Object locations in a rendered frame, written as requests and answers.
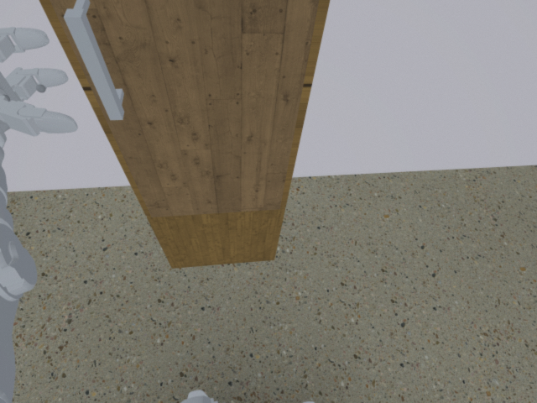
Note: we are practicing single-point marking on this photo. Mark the robot left hand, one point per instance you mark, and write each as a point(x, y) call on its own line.
point(20, 85)

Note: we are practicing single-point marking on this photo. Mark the robot left shin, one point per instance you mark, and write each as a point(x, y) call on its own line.
point(196, 393)

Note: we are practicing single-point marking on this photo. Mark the robot left upper arm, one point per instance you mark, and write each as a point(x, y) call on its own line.
point(18, 274)

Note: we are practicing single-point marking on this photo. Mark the handle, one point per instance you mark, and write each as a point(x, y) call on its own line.
point(80, 29)

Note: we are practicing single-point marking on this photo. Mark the cupboard door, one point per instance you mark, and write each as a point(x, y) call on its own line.
point(212, 91)

